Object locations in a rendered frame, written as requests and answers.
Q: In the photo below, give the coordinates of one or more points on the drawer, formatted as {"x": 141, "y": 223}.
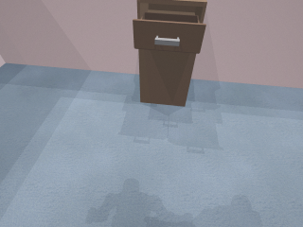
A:
{"x": 187, "y": 28}

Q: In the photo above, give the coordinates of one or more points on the cabinet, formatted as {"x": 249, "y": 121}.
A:
{"x": 164, "y": 76}

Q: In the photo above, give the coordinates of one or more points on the handle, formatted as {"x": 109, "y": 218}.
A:
{"x": 167, "y": 41}

